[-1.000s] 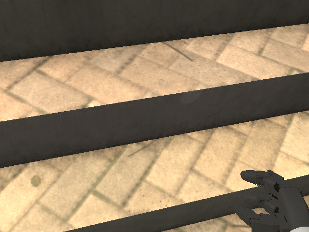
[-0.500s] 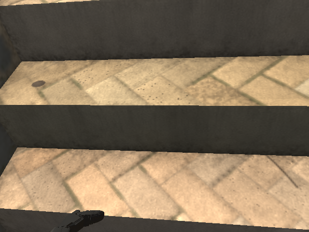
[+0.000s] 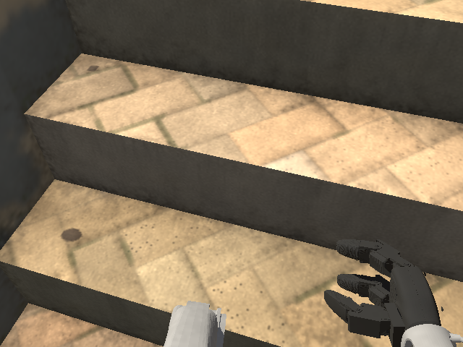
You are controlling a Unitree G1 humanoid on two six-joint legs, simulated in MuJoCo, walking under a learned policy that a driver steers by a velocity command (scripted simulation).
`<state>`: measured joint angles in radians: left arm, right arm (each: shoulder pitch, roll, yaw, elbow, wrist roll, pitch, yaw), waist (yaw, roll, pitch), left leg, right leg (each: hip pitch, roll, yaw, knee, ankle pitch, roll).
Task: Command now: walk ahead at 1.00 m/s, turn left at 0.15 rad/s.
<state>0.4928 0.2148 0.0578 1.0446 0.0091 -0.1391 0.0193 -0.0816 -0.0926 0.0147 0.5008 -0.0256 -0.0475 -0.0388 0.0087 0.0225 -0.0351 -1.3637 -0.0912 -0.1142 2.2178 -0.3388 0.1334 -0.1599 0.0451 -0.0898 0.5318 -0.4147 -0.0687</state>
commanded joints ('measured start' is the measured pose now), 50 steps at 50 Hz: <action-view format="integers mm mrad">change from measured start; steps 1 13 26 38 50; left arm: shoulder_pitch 45 -399 -43 -154 -395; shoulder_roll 6 -158 145 129 77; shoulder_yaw -14 -26 -11 18 53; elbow -7 -489 -413 -201 -333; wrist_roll -23 50 22 29 49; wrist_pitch -38 -54 130 23 -40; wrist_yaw -5 -54 -9 -19 -33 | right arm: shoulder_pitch -209 272 223 -44 505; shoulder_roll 58 -139 -485 20 -238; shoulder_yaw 49 -91 -124 57 -90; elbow -149 316 278 -119 180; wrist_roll -16 -4 121 -58 33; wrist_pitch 2 -47 -129 -45 -3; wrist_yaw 11 20 39 0 -7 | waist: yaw -7 -22 270 25 -264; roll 24 -94 44 -44 462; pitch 177 -13 -480 65 -482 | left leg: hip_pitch -130 1074 1229 -56 1439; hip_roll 108 436 377 95 195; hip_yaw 100 -383 354 101 -251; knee -176 -1782 -1392 223 -1369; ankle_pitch -139 -254 2215 -27 -341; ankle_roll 73 104 115 -74 98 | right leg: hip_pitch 12 -996 -47 -221 -527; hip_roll -241 -6 177 -23 145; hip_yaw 158 255 -38 686 304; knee -508 1818 679 -209 894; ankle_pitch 264 422 -90 -82 581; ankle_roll -99 -108 -84 -201 -15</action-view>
